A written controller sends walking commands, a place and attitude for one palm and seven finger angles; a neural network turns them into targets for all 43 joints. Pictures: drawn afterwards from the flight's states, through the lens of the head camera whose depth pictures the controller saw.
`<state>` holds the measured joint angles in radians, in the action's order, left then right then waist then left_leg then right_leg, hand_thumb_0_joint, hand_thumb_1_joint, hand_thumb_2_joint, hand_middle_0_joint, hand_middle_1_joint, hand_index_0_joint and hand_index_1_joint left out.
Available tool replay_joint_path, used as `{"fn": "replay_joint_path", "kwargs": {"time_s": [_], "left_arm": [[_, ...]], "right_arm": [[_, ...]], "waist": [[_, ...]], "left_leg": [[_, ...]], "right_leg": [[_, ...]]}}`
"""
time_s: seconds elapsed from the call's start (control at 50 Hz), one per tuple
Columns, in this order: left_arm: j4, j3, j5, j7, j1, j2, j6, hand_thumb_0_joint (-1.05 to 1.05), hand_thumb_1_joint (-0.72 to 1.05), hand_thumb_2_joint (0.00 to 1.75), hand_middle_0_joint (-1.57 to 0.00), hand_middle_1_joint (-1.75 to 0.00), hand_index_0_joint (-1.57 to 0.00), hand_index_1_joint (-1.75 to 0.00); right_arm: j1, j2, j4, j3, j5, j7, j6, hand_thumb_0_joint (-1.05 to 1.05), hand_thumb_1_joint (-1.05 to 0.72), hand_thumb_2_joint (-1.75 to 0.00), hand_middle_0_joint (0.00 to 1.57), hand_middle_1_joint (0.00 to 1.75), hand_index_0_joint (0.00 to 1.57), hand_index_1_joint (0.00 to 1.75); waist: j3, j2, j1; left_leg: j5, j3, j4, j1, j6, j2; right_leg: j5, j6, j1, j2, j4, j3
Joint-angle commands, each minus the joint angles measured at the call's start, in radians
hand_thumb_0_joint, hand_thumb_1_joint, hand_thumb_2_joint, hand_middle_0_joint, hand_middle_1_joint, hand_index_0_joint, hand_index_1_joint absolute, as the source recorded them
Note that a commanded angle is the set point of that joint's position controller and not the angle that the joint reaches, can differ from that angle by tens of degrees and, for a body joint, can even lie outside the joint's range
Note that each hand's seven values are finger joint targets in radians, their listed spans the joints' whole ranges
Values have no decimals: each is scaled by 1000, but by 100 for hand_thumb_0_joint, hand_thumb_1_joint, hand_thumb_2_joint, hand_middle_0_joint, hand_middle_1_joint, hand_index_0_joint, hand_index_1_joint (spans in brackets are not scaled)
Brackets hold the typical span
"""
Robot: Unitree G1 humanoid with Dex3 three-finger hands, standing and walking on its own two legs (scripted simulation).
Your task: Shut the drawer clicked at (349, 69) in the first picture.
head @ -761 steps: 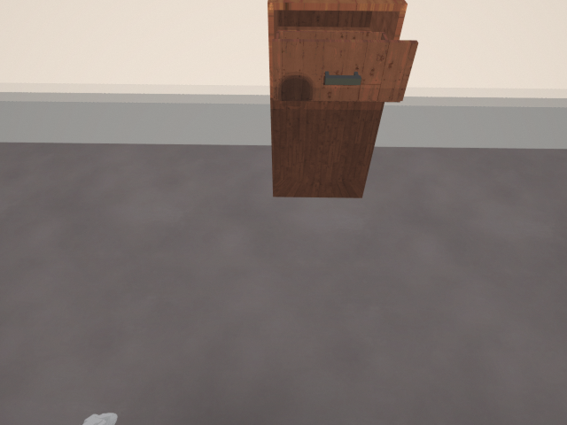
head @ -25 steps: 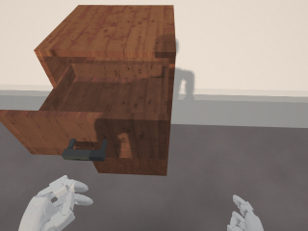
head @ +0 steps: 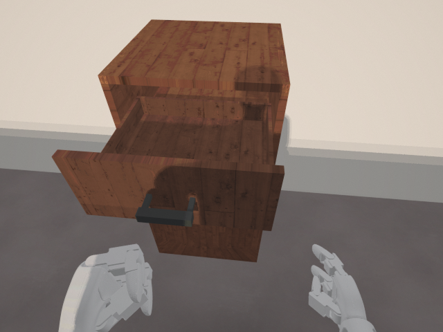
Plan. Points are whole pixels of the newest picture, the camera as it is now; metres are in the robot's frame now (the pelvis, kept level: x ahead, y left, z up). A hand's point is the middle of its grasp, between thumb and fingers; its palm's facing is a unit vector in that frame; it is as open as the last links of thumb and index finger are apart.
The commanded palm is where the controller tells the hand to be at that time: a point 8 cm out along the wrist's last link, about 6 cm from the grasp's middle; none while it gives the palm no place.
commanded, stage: raise the hand and make a fist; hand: left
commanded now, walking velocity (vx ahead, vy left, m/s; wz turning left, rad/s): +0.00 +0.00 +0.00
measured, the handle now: (167, 208) +0.33 +0.13 +0.06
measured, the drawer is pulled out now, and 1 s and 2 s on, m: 0.27 0.27 0.27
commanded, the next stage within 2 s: bring the fist close to the handle in 0.62 s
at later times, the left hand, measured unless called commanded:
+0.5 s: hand (152, 294) +0.15 +0.10 +0.14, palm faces -0.03 -1.00 -0.09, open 3.2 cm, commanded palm +0.10 +0.16 +0.16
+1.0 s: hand (161, 281) +0.17 +0.10 +0.13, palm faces +0.02 -1.00 -0.05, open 3.2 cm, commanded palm +0.13 +0.15 +0.13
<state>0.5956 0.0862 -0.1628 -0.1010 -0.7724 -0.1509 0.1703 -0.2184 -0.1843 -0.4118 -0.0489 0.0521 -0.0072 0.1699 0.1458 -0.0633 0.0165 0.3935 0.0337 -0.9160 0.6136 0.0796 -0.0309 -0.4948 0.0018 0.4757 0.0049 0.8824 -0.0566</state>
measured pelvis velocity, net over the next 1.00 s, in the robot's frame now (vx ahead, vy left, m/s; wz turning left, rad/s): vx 0.03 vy -0.06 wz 0.03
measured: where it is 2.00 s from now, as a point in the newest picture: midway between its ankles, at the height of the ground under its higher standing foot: outside the picture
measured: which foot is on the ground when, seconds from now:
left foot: down 0.00-1.00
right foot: down 0.00-1.00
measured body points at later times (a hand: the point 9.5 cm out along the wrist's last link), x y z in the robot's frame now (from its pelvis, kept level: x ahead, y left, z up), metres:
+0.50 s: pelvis +0.00 -0.03 +0.01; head -0.03 -0.04 +0.46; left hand +0.14 +0.16 +0.15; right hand +0.18 -0.25 -0.04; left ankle +0.05 +0.07 -0.69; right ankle -0.02 -0.12 -0.69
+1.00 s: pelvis +0.03 -0.06 +0.02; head +0.01 -0.08 +0.46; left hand +0.16 +0.15 +0.13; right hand +0.23 -0.28 -0.03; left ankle +0.05 +0.07 -0.69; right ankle -0.02 -0.12 -0.69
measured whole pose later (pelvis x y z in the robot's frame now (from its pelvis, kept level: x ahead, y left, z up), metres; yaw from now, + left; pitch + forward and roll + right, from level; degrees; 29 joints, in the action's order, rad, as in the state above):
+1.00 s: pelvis +0.03 -0.06 +0.02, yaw +2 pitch +4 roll +0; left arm 0.45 -0.07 -0.26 -0.22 -0.74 -0.18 0.19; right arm -0.24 -0.25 -0.52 -0.01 0.06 0.04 0.27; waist 0.12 -0.06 0.03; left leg 0.37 -0.02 -0.79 0.49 0.00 -0.01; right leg -0.49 -0.07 0.35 0.04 0.77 -0.10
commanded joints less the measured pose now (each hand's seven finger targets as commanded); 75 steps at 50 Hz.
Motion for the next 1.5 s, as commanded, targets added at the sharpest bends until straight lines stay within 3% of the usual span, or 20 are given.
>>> {"fn": "replay_joint_path", "kwargs": {"time_s": [0.0, 0.06, 0.2, 0.28, 0.36, 0.46, 0.5, 0.58, 0.64, 0.66, 0.74, 0.76, 0.86, 0.94, 1.02, 1.16, 1.18, 1.32, 1.36, 1.48], "left_arm": [[288, -2, 24, 17, -47, -71, -11, 0, 90, 90, -140, -160, -140, -160], [354, -47, 22, 41, -26, -112, -17, 0, 90, 90, -140, -160, -140, -160], [378, -17, -10, 46, -9, -66, -17, 0, 90, 90, -140, -160, -140, -160], [292, -12, 0, 28, -44, -63, -66, 0, 90, 90, -140, -160, -140, -160], [296, -96, 6, 36, -41, -137, -82, 0, 90, 90, -140, -160, -140, -160], [310, -191, -54, 36, 19, -164, -15, 0, 90, 90, -140, -160, -140, -160], [310, -168, -76, 19, 27, -138, 17, 0, 90, 90, -140, -160, -140, -160], [220, -152, -94, -33, 30, -125, 25, 0, 90, 90, -140, -160, -140, -160], [175, -188, -87, -69, -14, -156, -2, 0, 90, 90, -140, -160, -140, -160], [153, -220, -84, -76, -32, -176, -15, 0, 90, 90, -140, -160, -140, -160], [143, -244, -103, -94, -17, -161, -17, 0, 90, 90, -140, -160, -140, -160], [122, -280, -108, -92, -4, -181, -11, 0, 90, 90, -140, -160, -140, -160], [120, -235, -124, -117, 29, -137, 63, 0, 90, 90, -140, -160, -140, -160], [66, -187, -105, -137, 80, -128, 110, 0, 90, 90, -140, -160, -140, -160], [-24, -223, -91, -135, 86, -150, 122, 0, 90, 90, -140, -160, -140, -160], [-55, -238, -102, -99, 171, -147, 142, 0, 90, 90, -140, -160, -140, -160], [-57, -204, -99, -98, 176, -121, 149, 0, 90, 90, -140, -160, -140, -160], [-133, -160, -79, -83, 162, -96, 172, 0, 90, 90, -140, -160, -140, -160], [-129, -159, -61, -66, 168, -107, 178, 0, 90, 90, -140, -160, -140, -160], [-118, -114, -34, -7, 224, -75, 219, 0, 90, 90, -140, -160, -140, -160]], "right_arm": [[97, -140, 195, 53, 10, 11, 27, 0, -90, -90, 20, 30, 20, 30], [99, -138, 204, 48, 10, 11, 22, 0, -90, -90, 20, 30, 20, 30], [86, -148, 190, 41, 19, 8, 61, 0, -90, -90, 20, 30, 20, 30], [92, -151, 181, 47, 24, 12, 64, 0, -90, -90, 20, 30, 20, 30], [98, -145, 177, 52, 20, 23, 54, 0, -90, -90, 20, 30, 20, 30], [91, -134, 149, 52, 22, 41, 77, 0, -90, -90, 20, 30, 20, 30], [83, -137, 137, 48, 22, 40, 105, 0, -90, -90, 20, 30, 20, 30], [82, -150, 102, 55, 26, 43, 147, 0, -90, -90, 20, 30, 20, 30], [85, -147, 94, 62, 26, 46, 152, 0, -90, -90, 20, 30, 20, 30], [98, -142, 86, 65, 30, 47, 150, 0, -90, -90, 20, 30, 20, 30], [103, -133, 86, 59, 28, 58, 138, 0, -90, -90, 20, 30, 20, 30], [104, -130, 70, 62, 29, 60, 137, 0, -90, -90, 20, 30, 20, 30], [83, -138, 57, 62, 22, 55, 155, 0, -90, -90, 20, 30, 20, 30], [65, -152, 46, 68, 13, 48, 162, 0, -90, -90, 20, 30, 20, 30], [77, -156, 43, 76, 9, 51, 140, 0, -90, -90, 20, 30, 20, 30], [93, -157, 51, 74, 6, 54, 106, 0, -90, -90, 20, 30, 20, 30], [87, -156, 56, 70, 4, 51, 106, 0, -90, -90, 20, 30, 20, 30], [75, -164, 65, 83, 0, 39, 90, 0, -90, -90, 20, 30, 20, 30], [77, -167, 65, 85, -3, 37, 81, 0, -90, -90, 20, 30, 20, 30], [62, -163, 88, 83, -13, 29, 57, 0, -90, -90, 20, 30, 20, 30]], "waist": [[-38, 17, -7], [-23, -13, 5], [-57, 37, -11], [-94, 58, -8], [-72, 54, 12], [-58, 45, 11], [-50, 8, -1], [-64, 45, -15], [-28, 113, 1], [-32, 95, 16], [-30, 145, 13], [-33, 132, 17], [-3, 64, 0], [-21, 82, -30], [-21, 141, -23], [12, 76, -18], [15, 63, -23], [23, 105, -29], [27, 64, -22], [51, 71, -35]], "left_leg": [[33, -172, 274, -172, -49, 88], [53, -170, 284, -186, -51, 87], [85, -158, 284, -176, -46, 82], [79, -130, 282, -154, -41, 66], [22, -101, 267, -163, -35, 52], [-35, -80, 232, -197, -34, 50], [-66, -73, 219, -219, -35, 47], [-107, -75, 202, -220, -31, 43], [-161, -71, 194, -215, -28, 37], [-179, -67, 194, -215, -30, 34], [-220, -60, 188, -220, -30, 25], [-233, -60, 187, -221, -32, 25], [-282, -56, 171, -249, -33, 17], [-257, -66, 163, -234, -31, 20], [-221, -65, 156, -191, -33, 17], [-193, -59, 152, -180, -34, 18], [-196, -58, 156, -186, -34, 19], [-191, -62, 140, -144, -36, 25], [-200, -63, 141, -147, -34, 26], [-157, -72, 118, -118, -38, 33]], "right_leg": [[48, -23, 108, 18, -121, -52], [41, -25, 93, 21, -128, -46], [15, -21, 81, 17, -167, -44], [9, -20, 59, 10, -204, -30], [23, -22, 24, 9, -229, -16], [35, -22, 27, 10, -274, 6], [73, -19, 28, 6, -275, 8], [150, -9, 14, -3, -297, 33], [269, 8, -35, -20, -302, 65], [308, 6, -55, -21, -305, 69], [465, 33, -83, -35, -298, 83], [498, 29, -92, -31, -296, 76], [621, 39, -89, -35, -268, 65], [532, 37, -39, -33, -262, 64], [468, 33, -39, -39, -266, 84], [360, 17, -22, -33, -258, 80], [348, 13, -10, -29, -248, 69], [330, 7, 34, -15, -201, 45], [310, -6, 48, -5, -179, 29], [219, -16, 121, 11, -125, 7]]}}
